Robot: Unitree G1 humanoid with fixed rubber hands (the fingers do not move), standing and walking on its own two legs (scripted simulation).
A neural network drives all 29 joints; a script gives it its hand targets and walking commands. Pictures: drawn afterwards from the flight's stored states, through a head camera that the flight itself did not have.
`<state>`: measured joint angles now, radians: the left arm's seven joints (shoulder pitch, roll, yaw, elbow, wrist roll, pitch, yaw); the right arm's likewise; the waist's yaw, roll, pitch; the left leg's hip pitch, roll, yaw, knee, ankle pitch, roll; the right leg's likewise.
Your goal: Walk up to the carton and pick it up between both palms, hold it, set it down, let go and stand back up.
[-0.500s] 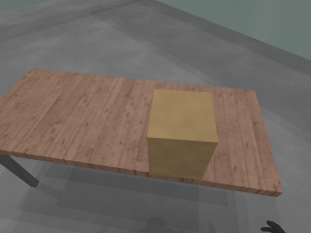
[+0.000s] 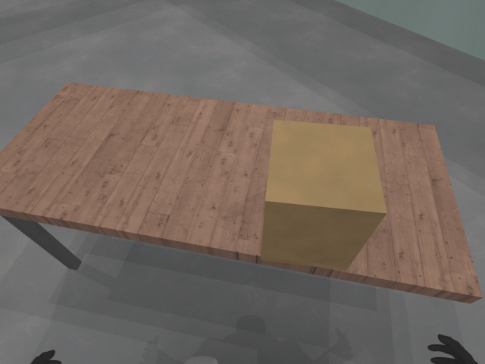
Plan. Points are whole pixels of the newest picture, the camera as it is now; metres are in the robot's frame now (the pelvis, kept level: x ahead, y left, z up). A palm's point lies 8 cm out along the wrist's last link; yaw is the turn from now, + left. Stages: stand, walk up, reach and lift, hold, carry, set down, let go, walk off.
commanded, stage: walk up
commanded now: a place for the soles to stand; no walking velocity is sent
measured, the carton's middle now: (311, 198) +0.45 -0.12 -0.07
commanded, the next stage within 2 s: none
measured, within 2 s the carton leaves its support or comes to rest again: neither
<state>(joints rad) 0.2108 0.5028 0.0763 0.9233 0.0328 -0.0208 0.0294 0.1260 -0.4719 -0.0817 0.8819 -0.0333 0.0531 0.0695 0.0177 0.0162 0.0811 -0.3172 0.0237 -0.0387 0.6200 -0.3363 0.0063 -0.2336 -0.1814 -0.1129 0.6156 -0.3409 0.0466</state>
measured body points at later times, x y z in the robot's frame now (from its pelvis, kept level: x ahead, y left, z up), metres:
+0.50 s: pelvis +0.00 +0.02 +0.01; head +0.02 +0.02 +0.46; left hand +0.13 +0.34 -0.09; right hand +0.12 -0.31 -0.09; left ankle +0.02 +0.14 -0.72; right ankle +0.01 -0.09 -0.72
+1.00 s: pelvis +0.01 -0.04 +0.00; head +0.04 -0.04 +0.45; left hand +0.19 +0.28 -0.09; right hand +0.02 -0.42 -0.08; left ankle +0.03 +0.14 -0.72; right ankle +0.06 -0.19 -0.72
